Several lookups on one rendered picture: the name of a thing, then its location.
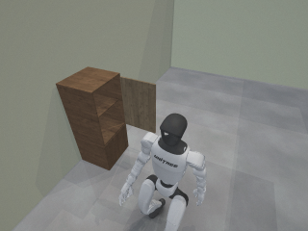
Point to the left robot forearm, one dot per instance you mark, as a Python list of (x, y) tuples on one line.
[(201, 182)]

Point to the left robot upper arm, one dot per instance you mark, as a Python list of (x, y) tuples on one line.
[(196, 160)]

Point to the right robot upper arm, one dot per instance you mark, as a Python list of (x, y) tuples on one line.
[(146, 144)]

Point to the left robot hand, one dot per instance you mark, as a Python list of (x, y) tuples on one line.
[(200, 197)]

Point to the robot right shin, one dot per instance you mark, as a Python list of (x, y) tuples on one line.
[(156, 204)]

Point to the right robot hand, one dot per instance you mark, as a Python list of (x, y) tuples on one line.
[(127, 188)]

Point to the cupboard door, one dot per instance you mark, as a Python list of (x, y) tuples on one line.
[(139, 103)]

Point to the right robot forearm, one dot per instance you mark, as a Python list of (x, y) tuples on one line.
[(135, 172)]

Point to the robot head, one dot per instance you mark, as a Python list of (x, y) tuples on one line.
[(175, 126)]

